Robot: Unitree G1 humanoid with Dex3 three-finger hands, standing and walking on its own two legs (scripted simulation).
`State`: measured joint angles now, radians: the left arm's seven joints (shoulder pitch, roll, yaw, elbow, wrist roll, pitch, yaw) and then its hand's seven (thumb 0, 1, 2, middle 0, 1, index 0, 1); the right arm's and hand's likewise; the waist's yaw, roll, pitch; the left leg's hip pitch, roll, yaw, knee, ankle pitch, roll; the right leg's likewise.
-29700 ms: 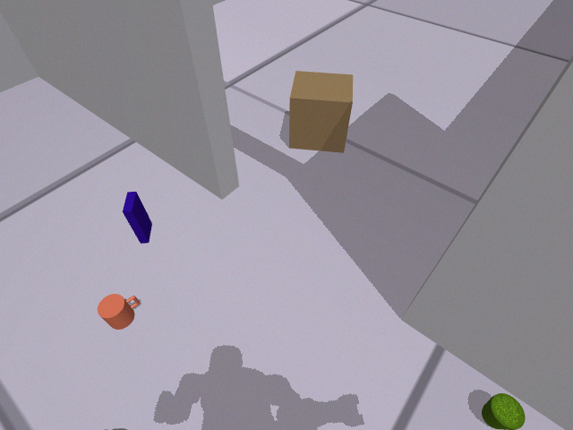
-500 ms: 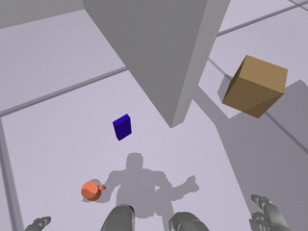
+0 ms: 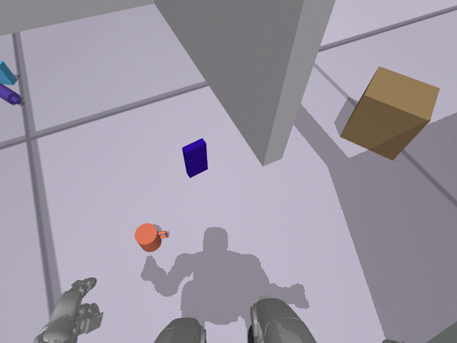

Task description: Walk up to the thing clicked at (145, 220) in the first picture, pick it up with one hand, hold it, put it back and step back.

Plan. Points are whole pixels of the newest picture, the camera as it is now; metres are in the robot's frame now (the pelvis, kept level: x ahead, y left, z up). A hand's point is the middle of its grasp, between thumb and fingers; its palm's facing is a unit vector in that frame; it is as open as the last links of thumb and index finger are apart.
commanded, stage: step back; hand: left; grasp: from the side
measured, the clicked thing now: (195, 159) +0.88 +0.15 -0.65
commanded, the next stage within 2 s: stand in 1.44 s
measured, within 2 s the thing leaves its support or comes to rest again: neither
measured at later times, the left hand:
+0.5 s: hand out of the picture -0.09 +0.24 -0.13, palm faces +0.01 -0.89 -0.45, open 7.4 cm
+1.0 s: hand out of the picture -0.14 +0.23 -0.14, palm faces +0.05 -0.93 -0.36, open 7.4 cm
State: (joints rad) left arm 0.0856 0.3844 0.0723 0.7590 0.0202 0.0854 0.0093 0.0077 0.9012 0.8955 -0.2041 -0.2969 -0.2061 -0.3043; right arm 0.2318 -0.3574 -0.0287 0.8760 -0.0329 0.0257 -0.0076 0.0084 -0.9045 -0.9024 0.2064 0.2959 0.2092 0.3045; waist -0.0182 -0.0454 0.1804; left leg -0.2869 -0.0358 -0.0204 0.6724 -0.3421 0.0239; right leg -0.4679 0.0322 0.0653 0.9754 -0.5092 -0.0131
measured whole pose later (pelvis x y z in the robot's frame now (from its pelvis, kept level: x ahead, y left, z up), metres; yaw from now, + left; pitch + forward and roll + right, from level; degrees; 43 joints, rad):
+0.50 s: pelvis -0.17 -0.04 +0.00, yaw +0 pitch -2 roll +1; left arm 0.22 0.38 0.07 0.87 0.05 0.02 0.00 0.01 0.90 0.90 -0.21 -0.30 -0.21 -0.30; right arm 0.20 -0.42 -0.05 0.89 -0.03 0.06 0.00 0.01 -0.91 -0.90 0.20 0.30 0.21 0.30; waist 0.03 0.03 0.10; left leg -0.39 -0.06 -0.09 0.97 -0.50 -0.02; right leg -0.34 -0.04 -0.01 0.70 -0.33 -0.02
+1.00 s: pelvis -0.18 -0.03 +0.01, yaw +2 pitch -3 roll -1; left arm 0.23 0.34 0.05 1.00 0.04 -0.04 -0.02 0.01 0.90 0.90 -0.21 -0.30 -0.21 -0.30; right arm 0.21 -0.39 -0.06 1.00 -0.03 0.01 0.03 0.01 -0.91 -0.90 0.20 0.30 0.21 0.30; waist 0.03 0.03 0.05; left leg -0.34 0.01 -0.05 0.76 -0.45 0.01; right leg -0.25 -0.01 -0.03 0.58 -0.28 -0.01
